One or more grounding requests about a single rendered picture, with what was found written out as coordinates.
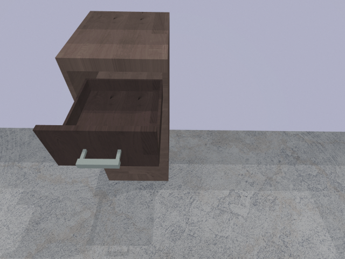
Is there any drawer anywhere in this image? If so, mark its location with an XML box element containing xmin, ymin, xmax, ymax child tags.
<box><xmin>33</xmin><ymin>78</ymin><xmax>163</xmax><ymax>167</ymax></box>

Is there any handle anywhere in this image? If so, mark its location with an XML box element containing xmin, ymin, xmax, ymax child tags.
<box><xmin>75</xmin><ymin>149</ymin><xmax>121</xmax><ymax>168</ymax></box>

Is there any cabinet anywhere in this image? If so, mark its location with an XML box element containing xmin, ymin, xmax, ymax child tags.
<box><xmin>55</xmin><ymin>11</ymin><xmax>170</xmax><ymax>181</ymax></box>

